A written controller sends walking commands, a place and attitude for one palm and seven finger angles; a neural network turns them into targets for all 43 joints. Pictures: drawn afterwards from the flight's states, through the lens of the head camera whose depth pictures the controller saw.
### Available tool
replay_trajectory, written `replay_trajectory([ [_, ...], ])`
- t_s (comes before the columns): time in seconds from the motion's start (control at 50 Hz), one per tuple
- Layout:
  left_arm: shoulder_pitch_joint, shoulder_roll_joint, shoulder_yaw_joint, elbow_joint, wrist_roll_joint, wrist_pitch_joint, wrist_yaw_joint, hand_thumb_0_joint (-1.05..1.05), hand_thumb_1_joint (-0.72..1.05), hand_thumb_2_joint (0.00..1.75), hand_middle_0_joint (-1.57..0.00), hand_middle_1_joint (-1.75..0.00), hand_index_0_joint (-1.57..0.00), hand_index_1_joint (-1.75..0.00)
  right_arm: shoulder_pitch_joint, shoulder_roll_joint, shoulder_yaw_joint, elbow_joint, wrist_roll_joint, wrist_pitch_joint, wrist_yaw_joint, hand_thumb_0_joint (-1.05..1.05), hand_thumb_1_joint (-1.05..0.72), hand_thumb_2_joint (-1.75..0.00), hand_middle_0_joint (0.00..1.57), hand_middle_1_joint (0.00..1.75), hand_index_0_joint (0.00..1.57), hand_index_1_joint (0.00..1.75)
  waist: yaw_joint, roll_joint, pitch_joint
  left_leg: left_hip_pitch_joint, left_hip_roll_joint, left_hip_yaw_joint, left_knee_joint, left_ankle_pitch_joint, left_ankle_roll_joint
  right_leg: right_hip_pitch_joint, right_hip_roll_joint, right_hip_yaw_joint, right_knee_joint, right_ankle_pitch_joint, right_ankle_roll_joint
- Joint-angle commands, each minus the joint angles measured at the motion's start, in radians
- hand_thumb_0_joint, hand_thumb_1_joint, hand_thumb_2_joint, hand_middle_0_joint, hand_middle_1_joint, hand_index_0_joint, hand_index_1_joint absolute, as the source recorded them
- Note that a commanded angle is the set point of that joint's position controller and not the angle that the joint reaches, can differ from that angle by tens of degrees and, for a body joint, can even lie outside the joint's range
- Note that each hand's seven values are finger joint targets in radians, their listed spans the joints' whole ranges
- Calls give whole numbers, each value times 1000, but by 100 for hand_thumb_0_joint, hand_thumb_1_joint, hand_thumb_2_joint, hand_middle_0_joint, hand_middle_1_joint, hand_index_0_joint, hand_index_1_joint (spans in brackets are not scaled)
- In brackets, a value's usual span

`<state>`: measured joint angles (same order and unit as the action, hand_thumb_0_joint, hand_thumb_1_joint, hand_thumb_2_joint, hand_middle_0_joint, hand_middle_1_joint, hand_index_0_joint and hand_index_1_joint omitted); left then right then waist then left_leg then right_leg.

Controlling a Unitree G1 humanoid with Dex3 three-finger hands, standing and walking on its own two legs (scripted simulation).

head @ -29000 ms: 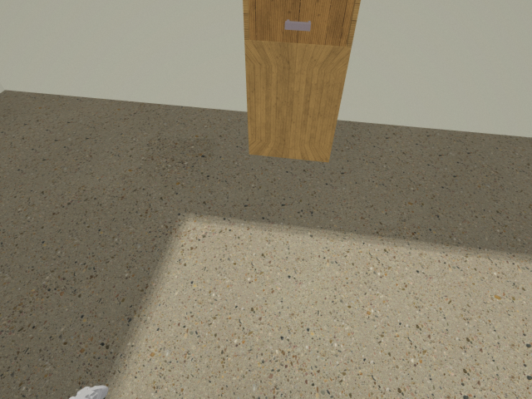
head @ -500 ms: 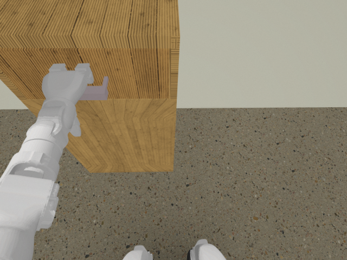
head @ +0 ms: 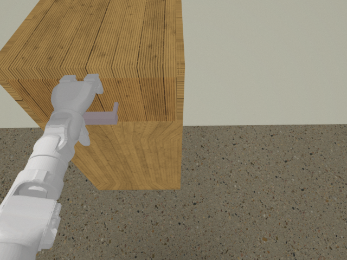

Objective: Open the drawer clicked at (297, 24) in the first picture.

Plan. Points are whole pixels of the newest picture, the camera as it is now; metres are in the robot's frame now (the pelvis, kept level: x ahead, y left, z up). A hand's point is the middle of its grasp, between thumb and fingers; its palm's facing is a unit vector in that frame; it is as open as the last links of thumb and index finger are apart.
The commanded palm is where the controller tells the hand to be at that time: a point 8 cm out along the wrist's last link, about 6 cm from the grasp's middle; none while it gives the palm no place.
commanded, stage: lift the fingers back up to retry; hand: left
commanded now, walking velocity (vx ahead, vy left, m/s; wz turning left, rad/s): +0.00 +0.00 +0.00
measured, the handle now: (98, 111) +0.50 +0.21 +0.01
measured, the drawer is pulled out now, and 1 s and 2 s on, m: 0.00 0.00 0.00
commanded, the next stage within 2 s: re-aim the fingers above the handle in 0.14 s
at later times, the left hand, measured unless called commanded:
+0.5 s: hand (79, 114) +0.44 +0.23 +0.07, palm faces -0.02 +0.00 -1.00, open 13.8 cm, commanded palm +0.42 +0.22 +0.13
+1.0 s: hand (82, 114) +0.45 +0.22 +0.07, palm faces -0.05 -0.01 -1.00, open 13.8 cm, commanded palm +0.43 +0.22 +0.13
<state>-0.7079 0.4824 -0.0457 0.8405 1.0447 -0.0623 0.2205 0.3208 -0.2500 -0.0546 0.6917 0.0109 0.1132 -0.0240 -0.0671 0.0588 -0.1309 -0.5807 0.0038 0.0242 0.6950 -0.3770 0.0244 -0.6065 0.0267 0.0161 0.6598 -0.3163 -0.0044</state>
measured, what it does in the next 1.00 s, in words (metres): stands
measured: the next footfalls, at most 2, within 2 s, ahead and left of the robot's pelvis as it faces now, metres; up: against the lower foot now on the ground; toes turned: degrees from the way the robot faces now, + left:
none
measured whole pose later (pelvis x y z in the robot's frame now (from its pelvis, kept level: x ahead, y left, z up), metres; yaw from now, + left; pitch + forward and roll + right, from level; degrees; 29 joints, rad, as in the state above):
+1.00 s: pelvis -0.01 -0.01 +0.00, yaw +0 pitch +14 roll +0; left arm -0.77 0.52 -0.06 0.93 1.05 -0.11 0.18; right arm 0.33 -0.26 -0.06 0.70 0.02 0.10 -0.04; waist -0.07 0.04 -0.11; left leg -0.58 0.00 0.02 0.68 -0.35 0.02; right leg -0.61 0.03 0.01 0.66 -0.29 -0.01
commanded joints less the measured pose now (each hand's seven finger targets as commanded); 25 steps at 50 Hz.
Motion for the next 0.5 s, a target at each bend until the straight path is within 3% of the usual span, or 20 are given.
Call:
replay_trajectory([
  [0.0,-371,219,48,-163,-10,34,7,0,-50,30,-30,-120,-30,-120,41,-158,-49,-86,10,-8,-4,0,-90,-90,20,30,20,30,1,-44,-336,252,-11,-1,-56,565,7,228,24,-40,-54,421,-25],
  [0.02,-341,207,38,-146,-11,42,-7,0,-50,30,-30,-120,-30,-120,33,-159,-47,-92,12,-2,-4,0,-90,-90,20,30,20,30,9,-56,-317,242,-14,1,-65,533,7,231,23,-41,-60,405,-27],
  [0.06,-380,153,-19,-177,-16,37,-34,0,-50,30,-30,-120,-30,-120,19,-156,-46,-102,14,2,-5,0,-90,-90,20,30,20,30,-6,-42,-292,258,-15,2,-75,485,8,211,20,-38,-73,374,-28],
  [0.1,-426,172,-11,-240,-17,6,-50,0,-50,30,-30,-120,-30,-120,16,-153,-50,-109,9,2,-10,0,-90,-90,20,30,20,30,-6,-20,-334,289,-19,1,-68,495,12,223,17,-29,-70,382,-29],
  [0.14,-418,188,10,-233,-17,-19,-52,0,-50,30,-30,-120,-30,-120,13,-149,-47,-111,5,2,-16,0,-90,-90,20,30,20,30,-5,-46,-319,278,-24,0,-64,482,14,224,17,-28,-69,385,-29],
  [0.16,-437,211,27,-232,-19,-31,-48,0,-50,30,-30,-120,-30,-120,13,-150,-47,-107,5,2,-18,0,-90,-90,20,30,20,30,-7,-46,-311,265,-25,1,-66,452,13,223,15,-26,-70,374,-28],
  [0.18,-456,274,80,-246,-18,-50,-38,0,-50,30,-30,-120,-30,-120,12,-153,-46,-106,2,1,-22,0,-90,-90,20,30,20,30,6,-45,-326,248,-28,1,-66,452,12,250,11,-20,-64,378,-31],
  [0.22,-434,272,88,-223,-7,-60,-12,0,-50,30,-30,-120,-30,-120,5,-142,-43,-108,2,-4,-22,0,-90,-90,20,30,20,30,12,-43,-325,230,-32,3,-61,447,12,244,12,-21,-54,385,-30],
  [0.26,-463,267,85,-216,2,-56,17,0,-50,30,-30,-120,-30,-120,5,-141,-44,-102,1,-10,-18,0,-90,-90,20,30,20,30,11,-23,-331,225,-32,5,-57,442,9,228,12,-20,-47,373,-31],
  [0.28,-475,300,111,-215,8,-56,28,0,-50,30,-30,-120,-30,-120,6,-145,-46,-99,-2,-12,-17,0,-90,-90,20,30,20,30,14,-12,-355,225,-32,6,-53,460,8,244,13,-17,-43,387,-33],
  [0.3,-470,294,104,-213,14,-48,37,0,-50,30,-30,-120,-30,-120,8,-142,-47,-100,-1,-13,-13,0,-90,-90,20,30,20,30,18,12,-379,231,-34,7,-48,473,6,246,14,-16,-35,400,-33],
  [0.36,-460,234,59,-204,11,-22,40,0,-50,30,-30,-120,-30,-120,11,-143,-53,-97,-3,-16,-6,0,-90,-90,20,30,20,30,6,5,-401,255,-31,14,-40,500,7,247,16,-19,-38,429,-29],
  [0.38,-442,250,78,-198,4,-19,33,0,-50,30,-30,-120,-30,-120,13,-145,-54,-97,-2,-15,-5,0,-90,-90,20,30,20,30,10,-13,-418,253,-31,13,-41,515,8,273,15,-17,-40,442,-29],
  [0.42,-430,225,47,-169,-4,-4,13,0,-50,30,-30,-120,-30,-120,11,-149,-51,-96,3,-11,-6,0,-90,-90,20,30,20,30,-2,-37,-364,233,-30,14,-51,470,11,259,14,-20,-51,431,-26],
  [0.46,-433,213,28,-183,-11,-4,-7,0,-50,30,-30,-120,-30,-120,4,-150,-51,-101,6,-10,-11,0,-90,-90,20,30,20,30,-7,-45,-351,230,-33,15,-60,423,15,262,12,-14,-67,403,-23],
  [0.48,-445,246,55,-185,-12,-15,-14,0,-50,30,-30,-120,-30,-120,8,-153,-50,-99,5,-10,-15,0,-90,-90,20,30,20,30,-6,-62,-355,220,-33,14,-64,414,17,280,10,-10,-70,395,-24],
])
